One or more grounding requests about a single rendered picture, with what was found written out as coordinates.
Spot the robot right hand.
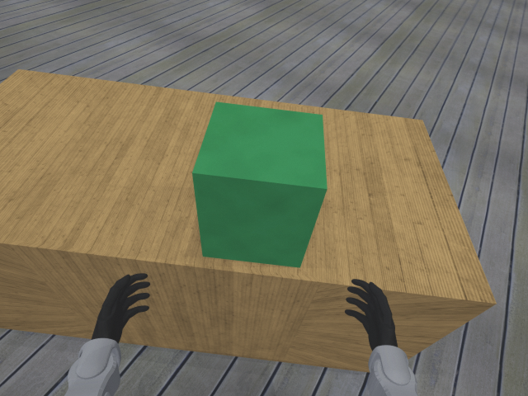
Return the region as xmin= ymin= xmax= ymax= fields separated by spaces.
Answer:
xmin=345 ymin=279 xmax=398 ymax=351

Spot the carton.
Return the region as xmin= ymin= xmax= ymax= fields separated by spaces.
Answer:
xmin=192 ymin=102 xmax=328 ymax=268

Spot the pedestal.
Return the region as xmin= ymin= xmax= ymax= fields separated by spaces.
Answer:
xmin=0 ymin=69 xmax=497 ymax=373

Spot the left robot forearm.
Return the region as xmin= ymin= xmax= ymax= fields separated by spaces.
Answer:
xmin=64 ymin=338 xmax=121 ymax=396

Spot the robot left hand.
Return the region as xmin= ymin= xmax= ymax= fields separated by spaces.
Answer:
xmin=92 ymin=273 xmax=150 ymax=343

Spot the right robot forearm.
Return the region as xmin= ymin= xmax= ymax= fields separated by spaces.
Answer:
xmin=367 ymin=345 xmax=418 ymax=396

